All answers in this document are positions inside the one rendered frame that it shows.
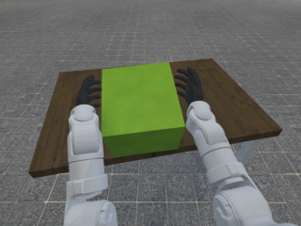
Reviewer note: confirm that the right robot upper arm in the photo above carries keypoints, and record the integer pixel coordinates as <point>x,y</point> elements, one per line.
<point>243,206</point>

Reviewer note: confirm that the table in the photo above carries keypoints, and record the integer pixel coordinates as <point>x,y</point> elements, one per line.
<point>241,118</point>

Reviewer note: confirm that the right robot forearm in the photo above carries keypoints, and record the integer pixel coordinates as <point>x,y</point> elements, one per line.
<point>223,169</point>

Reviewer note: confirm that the right robot hand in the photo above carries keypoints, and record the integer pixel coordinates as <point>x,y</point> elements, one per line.
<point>194,91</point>

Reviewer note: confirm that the left robot upper arm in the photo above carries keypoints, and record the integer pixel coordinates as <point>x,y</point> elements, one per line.
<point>96,213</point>

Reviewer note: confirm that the carton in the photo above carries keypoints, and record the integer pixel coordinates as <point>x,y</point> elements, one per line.
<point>141,111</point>

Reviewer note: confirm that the left robot forearm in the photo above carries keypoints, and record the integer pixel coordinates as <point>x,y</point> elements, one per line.
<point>85,155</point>

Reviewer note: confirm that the left robot hand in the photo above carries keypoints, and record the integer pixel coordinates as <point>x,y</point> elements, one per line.
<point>83,97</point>

